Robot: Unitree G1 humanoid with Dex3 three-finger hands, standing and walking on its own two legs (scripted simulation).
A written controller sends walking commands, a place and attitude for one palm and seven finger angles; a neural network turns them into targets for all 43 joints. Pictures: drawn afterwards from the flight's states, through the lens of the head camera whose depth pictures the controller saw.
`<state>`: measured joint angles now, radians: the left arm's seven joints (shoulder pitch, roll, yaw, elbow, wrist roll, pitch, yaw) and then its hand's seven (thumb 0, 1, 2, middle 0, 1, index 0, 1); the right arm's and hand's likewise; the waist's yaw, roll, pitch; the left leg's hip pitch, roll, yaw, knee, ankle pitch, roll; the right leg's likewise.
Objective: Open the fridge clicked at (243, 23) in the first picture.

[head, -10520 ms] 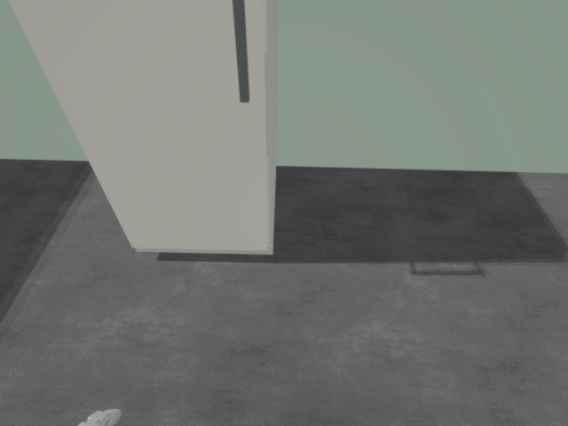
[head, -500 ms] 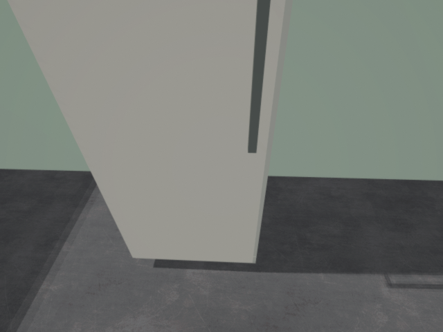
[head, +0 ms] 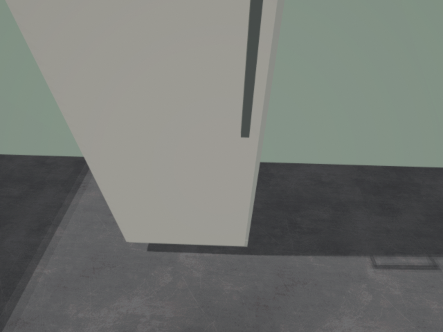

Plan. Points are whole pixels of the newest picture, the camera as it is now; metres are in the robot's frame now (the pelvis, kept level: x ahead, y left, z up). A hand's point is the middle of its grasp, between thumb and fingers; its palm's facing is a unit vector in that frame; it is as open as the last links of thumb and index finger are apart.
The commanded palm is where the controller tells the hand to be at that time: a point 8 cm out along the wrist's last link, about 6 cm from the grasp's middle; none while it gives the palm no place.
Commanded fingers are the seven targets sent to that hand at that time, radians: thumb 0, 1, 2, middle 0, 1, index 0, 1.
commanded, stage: look again from close up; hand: right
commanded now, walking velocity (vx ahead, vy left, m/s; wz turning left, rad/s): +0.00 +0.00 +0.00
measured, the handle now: (250, 65) +0.61 -0.02 +0.21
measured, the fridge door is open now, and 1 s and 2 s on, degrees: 0 0 0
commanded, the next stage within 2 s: shuffle to correct the standing spot in 1.80 s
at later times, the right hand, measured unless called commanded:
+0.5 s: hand out of the picture +0.00 -0.20 -0.17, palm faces +0.02 +0.97 -0.24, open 7.4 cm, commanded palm none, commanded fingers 0.00 -0.90 -0.90 0.20 0.30 0.20 0.30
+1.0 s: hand out of the picture +0.02 -0.19 -0.17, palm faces +0.02 +0.97 -0.24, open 7.4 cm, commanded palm none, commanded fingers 0.00 -0.90 -0.90 0.20 0.30 0.20 0.30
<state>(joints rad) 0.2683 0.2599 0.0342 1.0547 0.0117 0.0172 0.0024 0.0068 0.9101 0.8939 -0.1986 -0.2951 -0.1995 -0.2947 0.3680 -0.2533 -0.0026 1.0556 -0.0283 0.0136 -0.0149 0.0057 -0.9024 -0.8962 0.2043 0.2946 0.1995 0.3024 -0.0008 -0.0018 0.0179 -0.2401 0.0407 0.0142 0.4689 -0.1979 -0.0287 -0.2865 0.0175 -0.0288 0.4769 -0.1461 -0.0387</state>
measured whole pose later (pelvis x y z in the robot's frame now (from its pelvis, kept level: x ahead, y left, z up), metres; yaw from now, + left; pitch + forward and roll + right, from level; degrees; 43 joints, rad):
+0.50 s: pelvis +0.00 +0.01 +0.00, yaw -1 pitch -3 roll +1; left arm 0.25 0.22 0.03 1.08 0.01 0.02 0.00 0.01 0.91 0.89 -0.20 -0.30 -0.20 -0.29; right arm 0.32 -0.22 -0.01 1.05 -0.03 0.01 -0.02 0.00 -0.90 -0.90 0.20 0.29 0.20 0.30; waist 0.01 0.00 0.01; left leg -0.25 0.03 0.01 0.48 -0.22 -0.02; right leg -0.30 0.02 -0.02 0.49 -0.17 -0.03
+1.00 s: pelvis +0.02 +0.01 +0.00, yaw -1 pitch -2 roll +1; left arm 0.26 0.21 0.02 1.10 0.01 0.01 0.00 0.01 0.91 0.89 -0.20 -0.29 -0.20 -0.29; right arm 0.32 -0.21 -0.01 1.08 -0.03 0.00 -0.03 0.00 -0.90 -0.90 0.20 0.29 0.20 0.30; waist 0.01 0.00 0.01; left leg -0.22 0.03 0.01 0.44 -0.19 -0.03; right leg -0.27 0.02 -0.01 0.44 -0.15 -0.03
